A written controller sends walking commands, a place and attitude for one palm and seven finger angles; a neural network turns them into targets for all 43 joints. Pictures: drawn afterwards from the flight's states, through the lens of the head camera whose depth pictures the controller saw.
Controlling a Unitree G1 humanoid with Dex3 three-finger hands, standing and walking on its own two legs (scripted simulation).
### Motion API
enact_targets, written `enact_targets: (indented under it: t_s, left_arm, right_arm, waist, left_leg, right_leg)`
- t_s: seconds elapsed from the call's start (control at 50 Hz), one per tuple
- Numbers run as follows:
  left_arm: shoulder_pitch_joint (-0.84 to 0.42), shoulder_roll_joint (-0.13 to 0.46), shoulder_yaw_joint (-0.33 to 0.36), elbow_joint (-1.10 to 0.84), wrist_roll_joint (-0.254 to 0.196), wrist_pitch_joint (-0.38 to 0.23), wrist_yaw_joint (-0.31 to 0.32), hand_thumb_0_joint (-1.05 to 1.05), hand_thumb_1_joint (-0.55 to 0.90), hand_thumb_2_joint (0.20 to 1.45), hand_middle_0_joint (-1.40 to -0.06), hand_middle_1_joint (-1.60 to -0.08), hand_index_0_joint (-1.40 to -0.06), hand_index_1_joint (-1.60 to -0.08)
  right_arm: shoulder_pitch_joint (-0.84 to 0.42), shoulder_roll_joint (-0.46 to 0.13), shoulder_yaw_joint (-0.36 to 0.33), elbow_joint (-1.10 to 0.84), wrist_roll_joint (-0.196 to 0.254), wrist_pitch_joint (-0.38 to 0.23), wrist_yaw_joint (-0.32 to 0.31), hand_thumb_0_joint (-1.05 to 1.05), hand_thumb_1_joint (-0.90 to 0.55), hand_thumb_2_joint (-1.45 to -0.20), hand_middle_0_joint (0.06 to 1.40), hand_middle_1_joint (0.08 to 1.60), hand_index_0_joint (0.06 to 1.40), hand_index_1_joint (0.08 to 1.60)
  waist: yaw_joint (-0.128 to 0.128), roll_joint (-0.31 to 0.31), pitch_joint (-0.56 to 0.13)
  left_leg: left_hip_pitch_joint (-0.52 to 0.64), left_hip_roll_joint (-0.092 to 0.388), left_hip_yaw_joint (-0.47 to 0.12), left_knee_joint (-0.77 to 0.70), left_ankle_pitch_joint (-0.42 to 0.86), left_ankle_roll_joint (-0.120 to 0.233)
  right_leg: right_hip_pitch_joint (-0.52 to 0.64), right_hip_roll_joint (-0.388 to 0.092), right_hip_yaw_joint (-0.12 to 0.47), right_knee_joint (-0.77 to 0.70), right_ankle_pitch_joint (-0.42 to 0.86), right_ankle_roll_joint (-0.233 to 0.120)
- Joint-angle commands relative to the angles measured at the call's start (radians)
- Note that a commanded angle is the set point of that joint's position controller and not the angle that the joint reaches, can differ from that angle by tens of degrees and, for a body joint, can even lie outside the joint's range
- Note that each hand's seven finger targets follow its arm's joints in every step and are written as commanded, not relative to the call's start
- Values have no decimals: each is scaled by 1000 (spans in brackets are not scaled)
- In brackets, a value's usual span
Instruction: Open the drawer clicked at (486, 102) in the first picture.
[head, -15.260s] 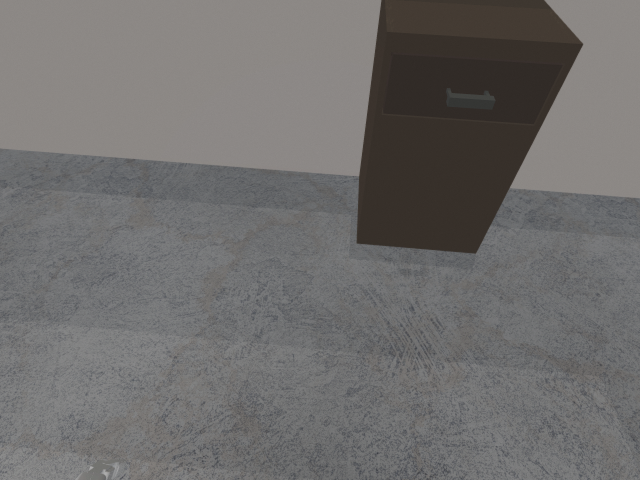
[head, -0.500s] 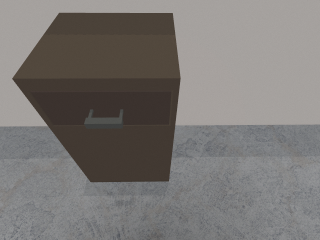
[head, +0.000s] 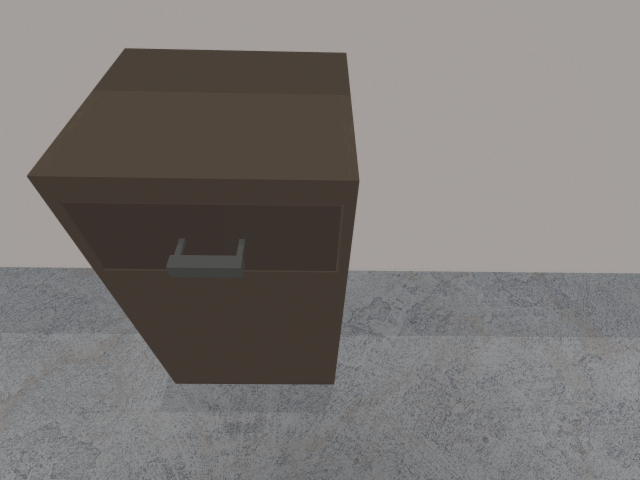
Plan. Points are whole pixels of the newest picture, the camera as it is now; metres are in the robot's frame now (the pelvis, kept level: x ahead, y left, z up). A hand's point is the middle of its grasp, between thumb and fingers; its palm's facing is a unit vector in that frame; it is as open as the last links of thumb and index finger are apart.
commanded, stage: come to a stop and stand still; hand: left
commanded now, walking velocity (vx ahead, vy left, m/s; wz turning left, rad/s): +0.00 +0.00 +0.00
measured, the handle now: (209, 255) +0.47 +0.22 -0.06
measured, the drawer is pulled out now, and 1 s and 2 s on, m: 0.00 0.00 0.00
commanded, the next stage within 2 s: look again from close up in 0.26 s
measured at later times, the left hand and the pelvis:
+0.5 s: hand out of the picture +0.00 +0.14 -0.17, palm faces +0.04 -0.98 -0.17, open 7.4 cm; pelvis +0.02 -0.02 +0.00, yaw +0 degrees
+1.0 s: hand out of the picture -0.02 +0.12 -0.17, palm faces +0.06 -0.98 -0.18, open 7.4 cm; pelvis +0.01 -0.03 +0.01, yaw +1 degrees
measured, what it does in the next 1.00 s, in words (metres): stands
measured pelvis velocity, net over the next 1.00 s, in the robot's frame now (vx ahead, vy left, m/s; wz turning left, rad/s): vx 0.01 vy -0.03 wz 0.01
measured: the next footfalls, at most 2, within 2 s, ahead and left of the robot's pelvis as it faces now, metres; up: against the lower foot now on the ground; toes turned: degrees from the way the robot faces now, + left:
none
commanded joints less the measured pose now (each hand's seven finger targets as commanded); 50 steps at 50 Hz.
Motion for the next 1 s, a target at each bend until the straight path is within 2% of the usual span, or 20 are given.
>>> enact_targets:
  t_s: [0.0, 0.14, 0.24, 0.32, 0.48, 0.56, 0.72, 0.78, 0.84, 0.94, 0.96, 0.98]
  left_arm:
    - [82, 89, 17, -8, 2, -17, 10, 0, 900, 900, -200, -300, -200, -300]
    - [96, 71, 15, 15, 3, -12, 15, 0, 900, 900, -200, -300, -200, -300]
    - [95, 69, 15, 20, 4, -12, 17, 0, 900, 900, -200, -300, -200, -300]
    - [88, 70, 16, 20, 4, -9, 16, 0, 900, 900, -200, -300, -200, -300]
    - [85, 77, 19, 18, 3, -11, 16, 0, 900, 900, -200, -300, -200, -300]
    - [86, 75, 19, 20, 2, -10, 15, 0, 900, 900, -200, -300, -200, -300]
    - [95, 75, 19, 23, 3, -12, 17, 0, 900, 900, -200, -300, -200, -300]
    - [97, 74, 20, 24, 1, -11, 16, 0, 900, 900, -200, -300, -200, -300]
    - [105, 69, 20, 27, 2, -11, 17, 0, 900, 900, -200, -300, -200, -300]
    - [111, 66, 19, 30, 1, -12, 17, 0, 900, 900, -200, -300, -200, -300]
    - [163, 97, 22, 45, 21, -49, 53, 0, 900, 900, -200, -300, -200, -300]
    - [-601, 346, -96, -1466, 83, -225, 34, 0, 877, 890, -202, -315, -202, -315]
  right_arm:
    - [38, -98, -25, -12, 1, -15, -10, 0, -900, -900, 200, 300, 200, 300]
    - [32, -87, -22, 14, 1, -12, -15, 0, -900, -900, 200, 300, 200, 300]
    - [21, -85, -22, 20, 0, -10, -17, 0, -900, -900, 200, 300, 200, 300]
    - [20, -81, -21, 23, 0, -7, -17, 0, -900, -900, 200, 300, 200, 300]
    - [19, -90, -19, 20, -2, -9, -19, 0, -900, -900, 200, 300, 200, 300]
    - [16, -85, -18, 23, -1, -6, -19, 0, -900, -900, 200, 300, 200, 300]
    - [24, -78, -18, 30, -1, -3, -19, 0, -900, -900, 200, 300, 200, 300]
    - [25, -77, -18, 32, -1, -3, -20, 0, -900, -900, 200, 300, 200, 300]
    - [29, -71, -16, 36, 0, -2, -20, 0, -900, -900, 200, 300, 200, 300]
    - [34, -67, -18, 37, 0, -1, -21, 0, -900, -900, 200, 300, 200, 300]
    - [-94, -103, -25, -49, 7, -11, -4, 0, -900, -900, 200, 300, 200, 300]
    - [-77, -259, -32, -405, 75, -159, -56, 0, -900, -900, 200, 300, 200, 300]
  waist:
    - [8, -5, -7]
    - [9, 15, 15]
    - [11, -3, 26]
    - [9, 8, 48]
    - [12, 5, 16]
    - [15, -7, 39]
    - [13, -22, 42]
    - [13, -1, 37]
    - [16, -5, 56]
    - [15, -4, 50]
    - [51, -65, 146]
    - [-50, 238, -315]
  left_leg:
    - [77, 105, -106, -75, 286, 26]
    - [106, 111, -105, -97, 319, 26]
    - [111, 110, -105, -104, 331, 22]
    - [100, 109, -106, -122, 296, 19]
    - [121, 110, -105, -118, 337, 14]
    - [108, 108, -106, -127, 296, 12]
    - [107, 105, -96, -128, 275, 6]
    - [109, 106, -96, -129, 278, 4]
    - [102, 106, -96, -132, 263, 4]
    - [101, 104, -94, -131, 248, 1]
    - [-74, 81, -50, 137, 160, -34]
    - [266, 11, -24, -62, 323, 36]
  right_leg:
    - [-31, -87, 90, -94, 316, -30]
    - [-34, -85, 85, -114, 315, -24]
    - [-23, -90, 82, -127, 351, -21]
    - [-23, -88, 83, -142, 323, -23]
    - [4, -95, 78, -146, 379, -23]
    - [-1, -96, 82, -160, 364, -24]
    - [9, -97, 83, -167, 406, -23]
    - [7, -97, 86, -168, 395, -26]
    - [0, -96, 84, -177, 374, -24]
    - [-1, -97, 86, -182, 373, -24]
    - [-62, -171, 200, -200, 921, 64]
    - [-48, -75, 247, -78, 777, -29]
